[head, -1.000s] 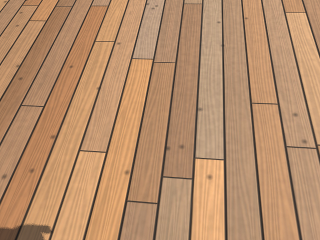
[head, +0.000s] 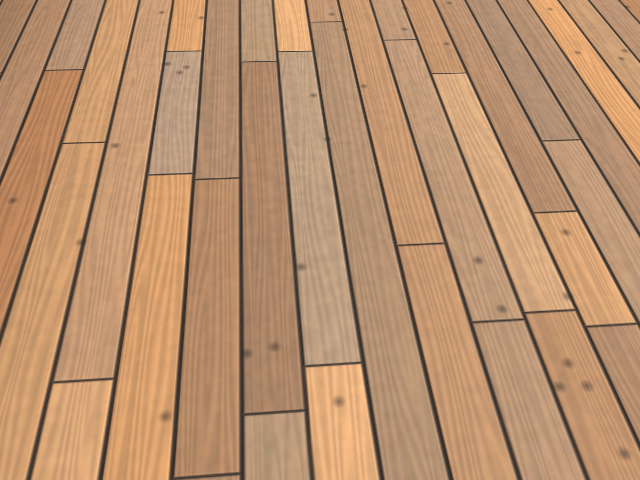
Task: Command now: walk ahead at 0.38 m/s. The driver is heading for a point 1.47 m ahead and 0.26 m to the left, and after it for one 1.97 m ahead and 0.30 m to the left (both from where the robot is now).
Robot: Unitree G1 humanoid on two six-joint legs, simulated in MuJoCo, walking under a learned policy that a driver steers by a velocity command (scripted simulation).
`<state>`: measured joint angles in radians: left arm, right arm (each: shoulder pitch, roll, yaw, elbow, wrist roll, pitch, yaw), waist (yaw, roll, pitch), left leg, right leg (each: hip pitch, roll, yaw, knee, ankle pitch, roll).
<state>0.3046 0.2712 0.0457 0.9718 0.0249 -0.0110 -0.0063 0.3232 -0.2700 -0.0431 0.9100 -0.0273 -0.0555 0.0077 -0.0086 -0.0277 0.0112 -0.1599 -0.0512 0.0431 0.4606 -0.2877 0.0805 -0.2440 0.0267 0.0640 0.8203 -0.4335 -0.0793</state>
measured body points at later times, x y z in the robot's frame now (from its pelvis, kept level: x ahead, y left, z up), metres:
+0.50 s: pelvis +0.25 -0.05 -0.01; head +0.28 -0.06 +0.44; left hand +0.35 +0.21 -0.13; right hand +0.25 -0.30 -0.16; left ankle +0.12 +0.07 -0.65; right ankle +0.31 -0.11 -0.74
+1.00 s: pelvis +0.53 -0.01 -0.01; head +0.57 -0.01 +0.43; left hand +0.47 +0.23 -0.17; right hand +0.70 -0.25 -0.13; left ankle +0.62 +0.05 -0.74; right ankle +0.34 -0.11 -0.66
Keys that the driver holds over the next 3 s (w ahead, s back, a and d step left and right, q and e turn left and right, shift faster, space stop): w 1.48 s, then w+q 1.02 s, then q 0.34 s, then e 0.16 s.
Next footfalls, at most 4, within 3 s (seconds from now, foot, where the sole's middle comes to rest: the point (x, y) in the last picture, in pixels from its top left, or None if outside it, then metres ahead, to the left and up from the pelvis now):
0.36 right None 0.35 -0.11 -0.78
0.94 left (295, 420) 0.66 0.05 -0.78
1.48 right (366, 310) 0.96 -0.12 -0.78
2.04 left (292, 236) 1.21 0.07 -0.78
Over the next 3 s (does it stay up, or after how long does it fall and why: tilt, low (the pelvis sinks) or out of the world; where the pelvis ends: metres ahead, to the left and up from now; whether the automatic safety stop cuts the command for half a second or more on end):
stays up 1.45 0.12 0.00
